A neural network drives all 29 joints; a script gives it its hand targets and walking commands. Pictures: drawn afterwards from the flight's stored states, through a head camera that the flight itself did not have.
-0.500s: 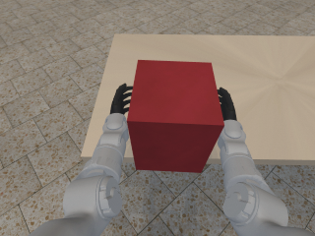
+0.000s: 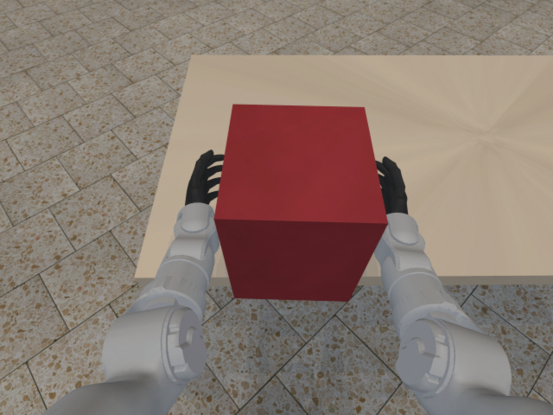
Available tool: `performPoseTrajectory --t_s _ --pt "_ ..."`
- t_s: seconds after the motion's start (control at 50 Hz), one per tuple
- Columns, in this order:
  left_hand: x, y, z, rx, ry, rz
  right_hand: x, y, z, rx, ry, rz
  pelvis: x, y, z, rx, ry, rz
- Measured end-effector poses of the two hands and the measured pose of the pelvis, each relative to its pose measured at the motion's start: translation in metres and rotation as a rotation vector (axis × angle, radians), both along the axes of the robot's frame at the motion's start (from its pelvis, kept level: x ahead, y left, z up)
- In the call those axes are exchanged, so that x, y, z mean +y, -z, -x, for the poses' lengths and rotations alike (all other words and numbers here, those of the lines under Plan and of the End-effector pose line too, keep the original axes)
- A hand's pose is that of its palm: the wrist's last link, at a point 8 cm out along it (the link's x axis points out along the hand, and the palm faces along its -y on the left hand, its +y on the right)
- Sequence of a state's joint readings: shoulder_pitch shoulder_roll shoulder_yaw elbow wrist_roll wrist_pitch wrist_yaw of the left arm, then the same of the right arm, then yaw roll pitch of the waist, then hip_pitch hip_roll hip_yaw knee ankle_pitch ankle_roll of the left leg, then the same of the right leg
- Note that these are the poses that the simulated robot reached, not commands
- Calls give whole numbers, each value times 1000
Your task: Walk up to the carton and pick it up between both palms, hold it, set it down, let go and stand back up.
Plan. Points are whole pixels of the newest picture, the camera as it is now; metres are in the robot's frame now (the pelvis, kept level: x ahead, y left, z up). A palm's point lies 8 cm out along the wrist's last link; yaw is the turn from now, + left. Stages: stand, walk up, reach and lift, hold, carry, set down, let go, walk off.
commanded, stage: set down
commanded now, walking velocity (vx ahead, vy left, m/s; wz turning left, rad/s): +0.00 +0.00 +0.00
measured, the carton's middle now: (294, 209) +0.42 -0.01 +0.02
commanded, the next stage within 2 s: none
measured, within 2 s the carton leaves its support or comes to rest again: neither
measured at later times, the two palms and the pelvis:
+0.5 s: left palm (192, 200) +0.41 +0.15 +0.06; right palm (397, 219) +0.38 -0.17 +0.04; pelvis -0.01 +0.00 +0.00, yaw +0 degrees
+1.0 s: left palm (168, 274) +0.30 +0.17 +0.03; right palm (430, 279) +0.29 -0.19 +0.03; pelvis -0.07 +0.00 +0.00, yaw +0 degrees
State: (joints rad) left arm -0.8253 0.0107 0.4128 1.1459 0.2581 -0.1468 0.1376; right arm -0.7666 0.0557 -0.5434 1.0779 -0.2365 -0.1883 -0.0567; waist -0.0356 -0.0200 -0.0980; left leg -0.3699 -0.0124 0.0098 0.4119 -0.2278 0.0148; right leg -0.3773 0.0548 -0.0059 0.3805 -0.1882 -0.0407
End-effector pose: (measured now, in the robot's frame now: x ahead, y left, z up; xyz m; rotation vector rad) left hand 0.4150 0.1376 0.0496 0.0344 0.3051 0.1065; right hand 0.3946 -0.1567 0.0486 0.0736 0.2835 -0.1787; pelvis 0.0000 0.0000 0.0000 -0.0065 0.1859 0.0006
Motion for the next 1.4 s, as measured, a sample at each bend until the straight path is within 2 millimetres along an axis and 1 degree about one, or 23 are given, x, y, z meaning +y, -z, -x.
performPoseTrajectory --t_s 0.08,0.22,0.3,0.38,0.46,0.58,0.68,0.8,0.92,0.98,1.04,1.1,1.2,1.26,1.3,1.34,1.4 --pt "3 1 -3 0 5 -24 -4 -1 -5 4 0 -2 0 1 -2 30 0 0" --pt "6 -7 -9 -38 11 -28 -12 -12 -15 -34 -6 22 0 1 -4 57 1 1" --pt "6 -7 -7 -38 19 -30 -12 -13 -15 -45 -24 39 1 1 -3 55 1 1" --pt "7 -7 -4 -35 31 -26 -8 -9 -9 -52 -39 52 1 1 -1 53 1 1" --pt "9 -9 1 -37 41 -22 -6 0 4 -45 -44 65 2 1 2 47 1 2" --pt "10 -13 13 -65 41 -26 -15 16 29 -20 -6 40 1 1 12 32 1 1" --pt "10 -16 30 -83 52 -50 -26 17 48 -51 21 4 -1 1 22 16 3 1" --pt "16 -3 62 -52 44 -32 -35 9 70 -105 15 6 -3 2 39 -7 3 -1" --pt "29 17 97 -15 1 7 -36 13 93 -66 5 21 -4 2 58 -33 3 -2" --pt "34 23 108 -8 -11 19 -36 17 103 -23 -5 42 -5 3 65 -43 4 -3" --pt "37 20 112 -22 -23 20 -36 18 109 0 -11 56 -4 3 70 -49 4 -3" --pt "37 13 112 -50 -30 13 -35 14 111 -2 -17 56 -4 3 71 -52 4 -2" --pt "32 5 108 -73 -19 3 -37 7 108 -17 -20 50 -5 3 68 -47 3 -3" --pt "32 2 106 -92 -18 5 -39 8 109 -28 -8 34 -5 3 64 -48 3 -3" --pt "35 1 109 -115 -12 9 -42 13 116 -37 2 24 -5 2 60 -61 3 -2" --pt "39 4 116 -125 -5 13 -43 23 127 -27 9 15 -4 1 55 -84 2 -2" --pt "48 17 133 -93 -10 15 -47 44 151 26 24 10 -4 0 48 -118 1 0"
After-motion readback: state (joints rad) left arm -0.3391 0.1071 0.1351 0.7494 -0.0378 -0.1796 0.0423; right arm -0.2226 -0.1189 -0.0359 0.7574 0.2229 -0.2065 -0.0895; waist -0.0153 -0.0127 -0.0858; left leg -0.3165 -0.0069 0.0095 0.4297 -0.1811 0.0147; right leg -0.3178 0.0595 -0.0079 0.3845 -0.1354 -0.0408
